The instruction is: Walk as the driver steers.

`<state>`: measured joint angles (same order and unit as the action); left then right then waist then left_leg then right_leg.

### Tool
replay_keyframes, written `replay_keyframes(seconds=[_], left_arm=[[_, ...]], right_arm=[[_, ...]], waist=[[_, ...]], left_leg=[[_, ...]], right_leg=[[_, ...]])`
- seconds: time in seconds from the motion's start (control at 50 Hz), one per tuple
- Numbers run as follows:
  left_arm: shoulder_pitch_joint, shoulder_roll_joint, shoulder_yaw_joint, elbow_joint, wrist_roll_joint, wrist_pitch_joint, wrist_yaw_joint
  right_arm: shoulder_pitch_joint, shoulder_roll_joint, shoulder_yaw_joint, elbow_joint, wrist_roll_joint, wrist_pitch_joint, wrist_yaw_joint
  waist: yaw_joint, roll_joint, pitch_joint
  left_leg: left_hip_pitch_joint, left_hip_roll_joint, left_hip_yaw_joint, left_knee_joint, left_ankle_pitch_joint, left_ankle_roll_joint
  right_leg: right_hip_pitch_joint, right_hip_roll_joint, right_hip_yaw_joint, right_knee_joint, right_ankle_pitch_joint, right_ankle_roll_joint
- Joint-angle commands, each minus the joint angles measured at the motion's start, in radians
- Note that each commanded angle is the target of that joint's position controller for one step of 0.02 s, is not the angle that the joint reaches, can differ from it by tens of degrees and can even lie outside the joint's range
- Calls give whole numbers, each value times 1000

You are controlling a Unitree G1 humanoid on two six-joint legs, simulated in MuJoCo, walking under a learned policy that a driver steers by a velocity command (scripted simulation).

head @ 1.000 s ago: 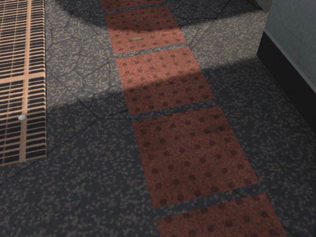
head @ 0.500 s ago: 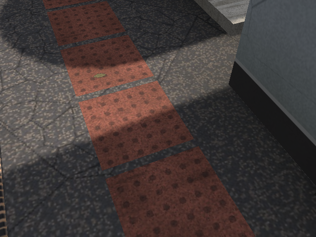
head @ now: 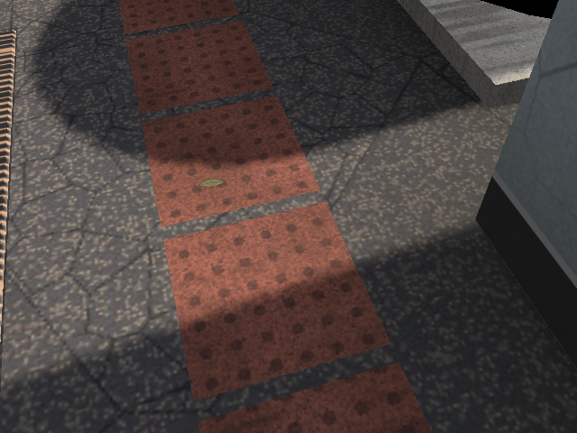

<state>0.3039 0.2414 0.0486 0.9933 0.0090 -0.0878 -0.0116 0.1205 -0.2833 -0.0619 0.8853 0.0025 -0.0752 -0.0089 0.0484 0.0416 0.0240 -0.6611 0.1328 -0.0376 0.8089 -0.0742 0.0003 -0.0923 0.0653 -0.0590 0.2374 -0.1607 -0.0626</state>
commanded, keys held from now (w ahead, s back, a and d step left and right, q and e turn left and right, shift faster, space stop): q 0.88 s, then no key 0.12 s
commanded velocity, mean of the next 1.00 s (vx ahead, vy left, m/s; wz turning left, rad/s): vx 0.08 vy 0.00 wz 0.44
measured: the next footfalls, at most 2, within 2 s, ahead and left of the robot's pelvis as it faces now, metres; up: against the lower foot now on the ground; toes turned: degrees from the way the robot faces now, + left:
left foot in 0.18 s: +0.26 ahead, +0.13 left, +0.00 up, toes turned +3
right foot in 0.62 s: +0.27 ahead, -0.09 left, +0.00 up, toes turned +23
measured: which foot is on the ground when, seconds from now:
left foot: up 0.00-0.16, down 0.18-0.62, up 0.64-1.00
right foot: down 0.00-0.18, up 0.20-0.60, down 0.62-1.00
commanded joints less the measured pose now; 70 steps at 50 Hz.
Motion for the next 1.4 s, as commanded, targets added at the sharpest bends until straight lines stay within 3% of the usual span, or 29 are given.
replay_keyframes(seconds=[0.02,0.12,0.16,0.18,0.2,0.22,0.24,0.28,0.36,0.54,0.6,0.62,0.64,0.66,0.68,0.74,0.82,0.9,0.98,1.02,1.04,1.06,1.08,1.1,1.14,1.22,1.3,1.36,1.4], left_arm=[[-36,162,25,-47,-2,-9,16],[-69,187,35,-25,-14,20,37],[-88,183,38,-38,-20,41,52],[-32,170,33,-54,2,47,58],[75,75,3,-66,27,41,50],[86,87,-3,-63,12,33,36],[22,143,12,-81,-17,34,32],[-82,161,23,-101,-17,54,54],[-94,136,28,-122,-5,78,75],[-167,140,32,-156,-14,69,61],[-89,152,39,-139,-21,53,45],[-54,193,52,-134,-13,51,44],[-64,276,68,-147,13,58,50],[-118,289,71,-166,50,63,49],[-190,228,55,-205,47,59,54],[-241,163,36,-229,-2,63,63],[-158,181,37,-213,7,82,74],[-136,233,56,-212,0,91,70],[-143,258,66,-206,-21,90,42],[-170,249,62,-200,-40,91,37],[-126,216,51,-177,-42,87,34],[-87,154,31,-174,-5,79,24],[-90,94,9,-208,27,69,14],[-173,169,31,-219,8,73,26],[-161,191,47,-197,-19,90,37],[-96,165,48,-161,-9,104,52],[-128,126,26,-165,-10,98,48],[-99,144,26,-157,-15,95,36],[-125,214,35,-184,0,93,35]], right_arm=[[-27,-12,6,-42,-1,-8,10],[-50,-81,-8,-71,-1,-2,37],[76,-134,-36,-43,-10,-4,43],[139,-207,-58,-41,-16,-2,37],[152,-267,-63,-62,-25,11,29],[169,-202,-43,-72,-12,15,31],[115,-173,-39,-95,-5,18,32],[16,-135,-31,-126,4,29,19],[3,-149,-41,-147,-18,52,-2],[8,-169,-60,-182,2,90,-33],[-8,-163,-59,-197,14,106,-39],[16,-138,-51,-198,19,110,-41],[50,-84,-40,-209,21,111,-37],[36,-120,-54,-237,19,97,-33],[69,-194,-76,-213,6,92,-28],[128,-152,-76,-165,6,120,-32],[24,-106,-52,-230,24,123,-23],[-13,-82,-32,-274,18,119,-4],[14,-99,-34,-272,13,127,7],[77,-93,-36,-244,11,129,13],[100,-115,-43,-233,9,129,11],[132,-175,-57,-233,9,131,-1],[88,-239,-58,-260,-10,131,-10],[108,-171,-43,-253,-32,111,-1],[22,-150,-35,-234,-25,82,3],[-43,-96,-13,-209,-17,64,-5],[-35,-84,-5,-164,-19,66,-7],[-56,-106,-7,-140,-10,69,-10],[-3,-122,-15,-120,-9,68,-17]], waist=[[-21,-104,-13],[-49,-125,-38],[-113,-92,-95],[-111,35,-175],[-47,259,-271],[-71,210,-401],[-78,120,-329],[-63,-18,-178],[-30,79,-150],[-59,112,-129],[-11,113,-123],[-6,70,-128],[-46,-154,-129],[-59,-342,-87],[-79,-250,-83],[-83,-162,-60],[-17,-201,-38],[10,-217,-71],[-3,-230,-76],[-51,-212,-77],[-59,-170,-86],[-43,-1,-157],[-17,247,-163],[-95,139,-182],[-53,111,-101],[-16,95,-84],[-45,89,-84],[-20,76,-62],[-39,-4,-48]], left_leg=[[176,-62,61,-180,200,-7],[197,-85,17,-260,105,51],[341,-132,51,-334,113,84],[508,-44,-73,-336,496,123],[809,181,-405,-309,802,313],[869,240,-565,-374,654,403],[783,191,-502,-407,473,370],[564,114,-380,-469,208,282],[389,32,-330,-524,71,245],[364,-9,-431,-545,-215,196],[345,-48,-443,-495,-186,154],[279,-96,-402,-428,-254,109],[129,-215,-239,-193,-409,53],[25,-294,-123,28,-526,12],[39,-234,-144,194,-477,-13],[14,-215,-104,380,-341,-62],[-24,-162,-24,275,-280,-105],[106,-110,24,77,-313,-104],[274,-135,76,-123,-303,-56],[411,-153,95,-362,-133,-5],[534,-148,69,-478,-5,26],[729,-2,-113,-465,277,67],[764,225,-344,-423,549,232],[649,248,-346,-449,440,331],[575,132,-223,-479,247,255],[496,70,-132,-490,274,222],[506,67,-131,-482,173,223],[470,63,-124,-461,66,195],[457,10,-92,-413,-62,116]], right_leg=[[-110,-205,33,-64,521,-121],[54,-284,30,71,517,-80],[64,-237,3,292,558,-35],[-27,-159,-47,527,370,21],[-368,8,-50,892,-338,98],[-462,29,112,1070,-551,104],[-525,-15,150,1114,-493,93],[-543,-79,143,1013,-356,94],[-399,-61,130,744,-274,103],[-296,-26,158,444,-159,120],[-149,-30,134,207,-58,87],[-46,-113,177,119,-26,55],[36,-337,396,52,-29,-41],[-58,-459,588,-1,106,-172],[-77,-455,521,24,167,-185],[-48,-332,297,80,217,-103],[39,-315,194,70,270,-135],[56,-351,149,81,322,-154],[13,-365,134,113,362,-154],[-26,-347,113,179,335,-113],[-90,-318,83,229,266,-56],[-228,-248,3,390,25,36],[-432,-138,-45,567,-451,120],[-419,-146,56,711,-513,139],[-433,-154,83,778,-413,133],[-342,-143,90,738,-247,152],[-235,-144,78,486,-229,147],[-125,-118,37,279,-70,119],[-88,-160,111,211,226,77]])
Keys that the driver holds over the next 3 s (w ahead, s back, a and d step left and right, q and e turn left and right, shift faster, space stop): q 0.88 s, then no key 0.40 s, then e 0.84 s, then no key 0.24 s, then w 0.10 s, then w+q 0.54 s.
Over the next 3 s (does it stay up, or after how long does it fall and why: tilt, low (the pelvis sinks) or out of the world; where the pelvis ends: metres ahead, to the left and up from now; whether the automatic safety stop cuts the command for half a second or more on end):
stays up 0.37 0.00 -0.01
